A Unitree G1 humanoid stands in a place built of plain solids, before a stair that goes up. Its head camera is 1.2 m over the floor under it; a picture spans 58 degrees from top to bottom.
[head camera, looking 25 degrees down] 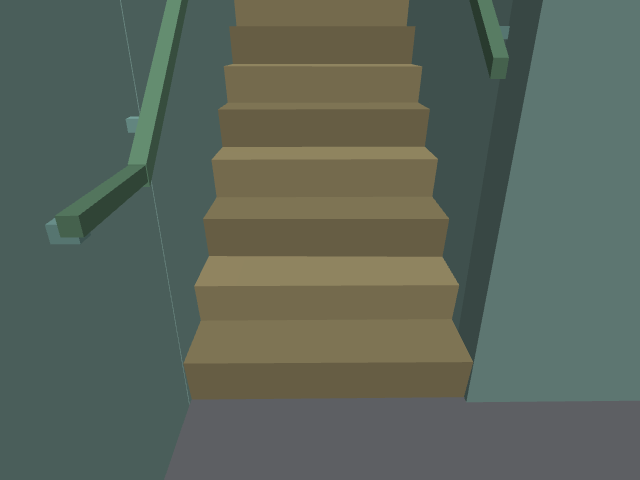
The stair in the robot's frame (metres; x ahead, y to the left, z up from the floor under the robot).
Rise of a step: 0.18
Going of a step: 0.24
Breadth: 1.00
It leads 1 degrees to the left of straight ahead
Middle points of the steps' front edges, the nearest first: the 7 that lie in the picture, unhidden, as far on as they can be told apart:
1.17 -0.03 0.19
1.41 -0.03 0.35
1.63 -0.03 0.53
1.88 -0.02 0.71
2.11 -0.02 0.90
2.34 -0.02 1.07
2.59 -0.01 1.26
